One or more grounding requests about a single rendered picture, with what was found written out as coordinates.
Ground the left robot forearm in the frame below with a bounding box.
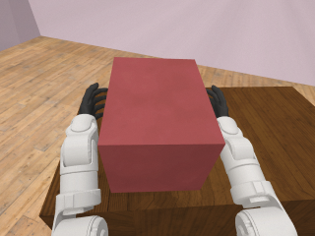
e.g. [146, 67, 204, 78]
[51, 114, 101, 236]

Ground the right robot upper arm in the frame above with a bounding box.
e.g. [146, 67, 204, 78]
[235, 206, 296, 236]

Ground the carton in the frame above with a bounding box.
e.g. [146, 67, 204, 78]
[97, 57, 225, 193]

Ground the robot right hand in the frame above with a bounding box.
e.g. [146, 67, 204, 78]
[206, 85, 229, 118]

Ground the robot left hand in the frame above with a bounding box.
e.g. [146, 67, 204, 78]
[78, 83, 108, 120]

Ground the left robot upper arm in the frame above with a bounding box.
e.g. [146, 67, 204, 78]
[53, 215, 108, 236]

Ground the right robot forearm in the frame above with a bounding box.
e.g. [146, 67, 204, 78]
[217, 116, 298, 236]

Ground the pedestal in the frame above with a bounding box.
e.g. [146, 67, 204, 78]
[39, 87, 315, 236]

